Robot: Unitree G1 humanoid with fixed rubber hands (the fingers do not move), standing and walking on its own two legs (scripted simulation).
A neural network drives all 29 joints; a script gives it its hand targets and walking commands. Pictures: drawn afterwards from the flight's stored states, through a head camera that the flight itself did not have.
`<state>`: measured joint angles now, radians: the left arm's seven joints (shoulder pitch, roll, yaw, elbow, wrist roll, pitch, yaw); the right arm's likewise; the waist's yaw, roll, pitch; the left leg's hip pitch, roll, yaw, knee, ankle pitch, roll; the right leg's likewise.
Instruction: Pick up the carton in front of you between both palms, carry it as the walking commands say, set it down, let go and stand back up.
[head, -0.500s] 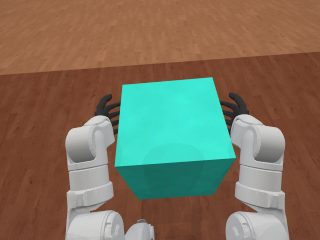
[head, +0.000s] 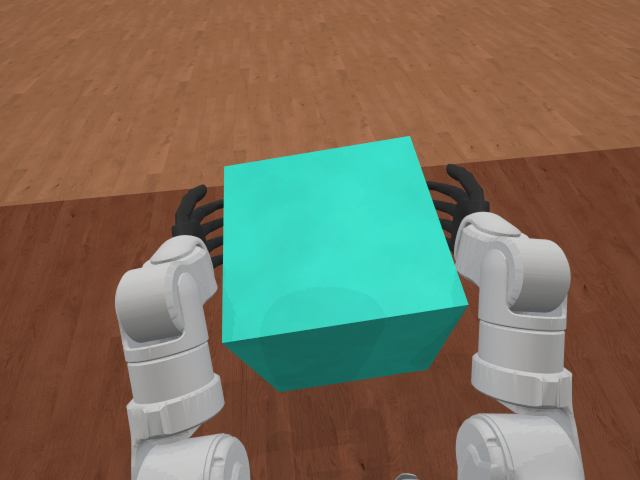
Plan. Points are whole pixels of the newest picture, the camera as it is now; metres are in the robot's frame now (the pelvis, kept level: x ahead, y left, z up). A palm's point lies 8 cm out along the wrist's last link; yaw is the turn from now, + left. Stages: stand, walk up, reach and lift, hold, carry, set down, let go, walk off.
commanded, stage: carry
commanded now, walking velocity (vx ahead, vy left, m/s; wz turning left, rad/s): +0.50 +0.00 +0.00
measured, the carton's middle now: (337, 279) +0.35 +0.00 +0.10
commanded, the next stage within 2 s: none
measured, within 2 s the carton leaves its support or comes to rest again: neither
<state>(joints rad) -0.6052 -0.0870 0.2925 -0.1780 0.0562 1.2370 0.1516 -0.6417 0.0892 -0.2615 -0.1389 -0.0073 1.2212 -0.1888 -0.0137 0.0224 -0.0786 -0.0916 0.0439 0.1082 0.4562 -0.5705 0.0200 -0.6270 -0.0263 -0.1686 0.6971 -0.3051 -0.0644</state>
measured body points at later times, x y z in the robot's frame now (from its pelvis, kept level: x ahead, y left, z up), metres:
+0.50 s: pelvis +0.31 +0.02 +0.05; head +0.32 +0.02 +0.50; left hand +0.68 +0.14 +0.19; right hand +0.64 -0.16 +0.19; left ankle +0.39 +0.11 -0.65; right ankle +0.18 -0.09 -0.58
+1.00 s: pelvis +0.61 -0.02 +0.12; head +0.63 -0.03 +0.57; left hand +0.95 +0.16 +0.25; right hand +0.98 -0.14 +0.24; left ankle +0.61 +0.09 -0.50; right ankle +0.63 -0.10 -0.61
